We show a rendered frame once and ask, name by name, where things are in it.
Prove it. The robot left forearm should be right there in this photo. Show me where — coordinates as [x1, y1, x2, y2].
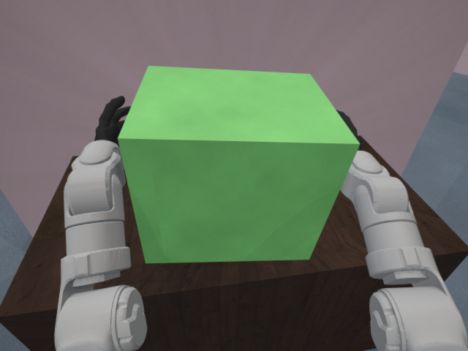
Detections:
[54, 140, 131, 348]

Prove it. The robot right forearm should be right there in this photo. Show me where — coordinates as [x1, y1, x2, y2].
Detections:
[341, 151, 467, 344]

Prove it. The carton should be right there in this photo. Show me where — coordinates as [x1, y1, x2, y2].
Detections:
[118, 66, 360, 263]

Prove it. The left robot hand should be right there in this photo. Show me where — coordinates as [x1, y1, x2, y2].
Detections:
[94, 96, 131, 147]

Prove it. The pedestal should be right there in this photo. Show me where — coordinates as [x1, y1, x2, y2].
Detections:
[0, 136, 468, 351]

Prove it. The robot right upper arm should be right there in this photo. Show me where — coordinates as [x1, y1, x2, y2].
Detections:
[369, 287, 468, 351]

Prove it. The right robot hand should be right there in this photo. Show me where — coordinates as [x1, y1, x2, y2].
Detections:
[336, 110, 362, 151]

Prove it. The robot left upper arm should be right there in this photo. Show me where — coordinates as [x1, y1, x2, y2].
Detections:
[56, 284, 147, 351]

